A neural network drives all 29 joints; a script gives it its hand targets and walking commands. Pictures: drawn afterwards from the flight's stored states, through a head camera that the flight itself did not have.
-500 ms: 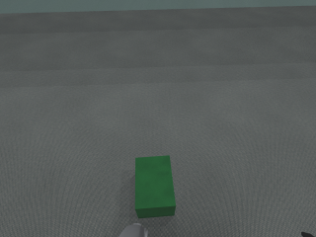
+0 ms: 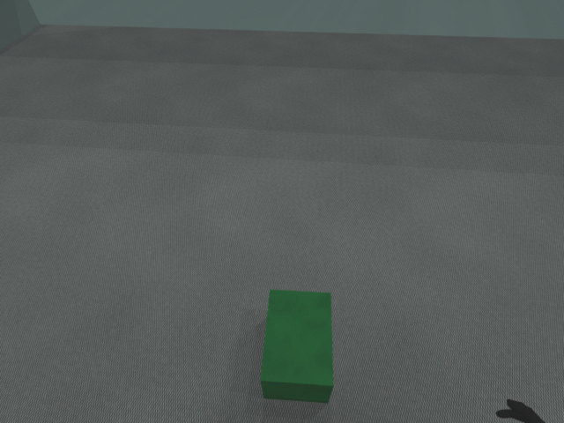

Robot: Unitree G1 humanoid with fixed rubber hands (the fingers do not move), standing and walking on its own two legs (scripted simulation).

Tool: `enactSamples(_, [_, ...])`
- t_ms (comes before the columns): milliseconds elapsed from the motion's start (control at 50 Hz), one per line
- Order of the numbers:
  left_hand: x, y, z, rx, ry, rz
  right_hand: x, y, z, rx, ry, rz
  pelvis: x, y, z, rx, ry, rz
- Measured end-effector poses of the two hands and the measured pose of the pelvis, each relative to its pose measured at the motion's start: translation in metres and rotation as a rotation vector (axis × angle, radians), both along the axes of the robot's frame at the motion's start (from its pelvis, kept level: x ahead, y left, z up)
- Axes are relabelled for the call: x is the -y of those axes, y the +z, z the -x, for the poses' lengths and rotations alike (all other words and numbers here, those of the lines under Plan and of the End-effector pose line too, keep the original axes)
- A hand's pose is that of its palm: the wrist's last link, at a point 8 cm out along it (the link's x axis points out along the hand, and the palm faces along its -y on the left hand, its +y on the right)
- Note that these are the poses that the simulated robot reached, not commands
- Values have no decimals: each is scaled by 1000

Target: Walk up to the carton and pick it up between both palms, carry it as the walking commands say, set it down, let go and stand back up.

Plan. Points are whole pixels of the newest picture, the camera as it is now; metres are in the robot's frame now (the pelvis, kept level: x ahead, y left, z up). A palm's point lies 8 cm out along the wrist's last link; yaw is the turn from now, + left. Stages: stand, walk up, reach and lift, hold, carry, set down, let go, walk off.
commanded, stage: walk up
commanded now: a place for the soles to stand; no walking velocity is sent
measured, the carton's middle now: (298, 344) +0.50 -0.03 -0.65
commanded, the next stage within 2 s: reach and lift in 0.94 s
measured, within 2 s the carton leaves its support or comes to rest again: neither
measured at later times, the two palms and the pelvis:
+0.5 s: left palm out of the picture +0.14 +0.33 -0.06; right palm out of the picture +0.14 -0.32 -0.06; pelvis +0.02 +0.01 +0.03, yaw +0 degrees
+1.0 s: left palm out of the picture +0.16 +0.32 -0.06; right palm out of the picture +0.12 -0.31 -0.06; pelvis +0.01 +0.01 +0.03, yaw -3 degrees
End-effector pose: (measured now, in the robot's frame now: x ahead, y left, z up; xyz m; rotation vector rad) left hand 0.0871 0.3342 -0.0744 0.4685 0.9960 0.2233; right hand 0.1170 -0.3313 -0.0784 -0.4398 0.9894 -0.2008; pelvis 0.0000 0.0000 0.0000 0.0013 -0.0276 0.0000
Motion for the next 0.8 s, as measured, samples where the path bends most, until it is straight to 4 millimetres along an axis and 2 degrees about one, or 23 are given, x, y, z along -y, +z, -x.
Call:
enactSamples(140, [-2, 1, -23, 0, 20, 31, -9, 0, 8, -54, -17, -13, -4, 8, -9, -4, -3, 13])
enactSamples(360, [-1, 11, -54, 2, 30, 46, -12, 10, -10, -73, -51, -23, -7, 23, -16, -3, 0, 12])
enactSamples(580, [1, 13, -49, -64, 52, 56, -19, 18, -22, -81, -77, -49, -9, 34, -19, -4, -17, 7])
enactSamples(800, [3, 13, -45, -109, 39, 51, -22, 14, -5, -113, -116, -75, -10, 38, -16, -8, -39, 1])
